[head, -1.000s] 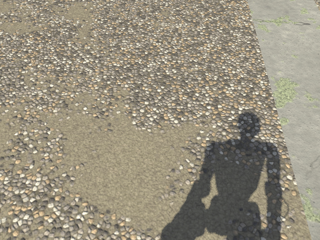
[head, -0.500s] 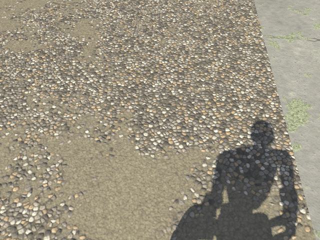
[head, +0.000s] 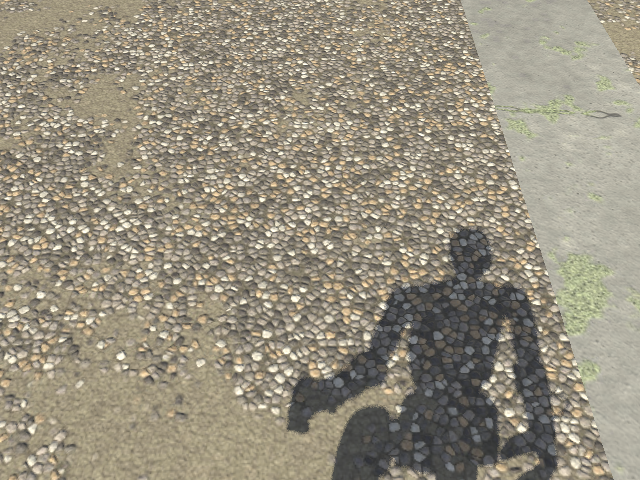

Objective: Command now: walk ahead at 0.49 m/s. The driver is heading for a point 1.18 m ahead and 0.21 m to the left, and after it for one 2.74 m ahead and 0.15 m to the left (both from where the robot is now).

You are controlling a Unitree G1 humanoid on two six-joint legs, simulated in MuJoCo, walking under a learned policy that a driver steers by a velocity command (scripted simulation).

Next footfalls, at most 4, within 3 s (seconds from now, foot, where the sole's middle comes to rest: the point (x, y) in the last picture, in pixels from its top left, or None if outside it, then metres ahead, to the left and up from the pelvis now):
0.30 right None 0.33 -0.17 -0.78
0.88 left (285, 426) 0.64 0.08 -0.78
1.38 right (326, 304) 0.96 -0.02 -0.78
1.82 left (201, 295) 1.00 0.30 -0.78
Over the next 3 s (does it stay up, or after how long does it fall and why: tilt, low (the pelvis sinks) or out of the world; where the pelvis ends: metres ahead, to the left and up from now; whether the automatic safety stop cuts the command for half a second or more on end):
stays up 1.13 0.17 0.00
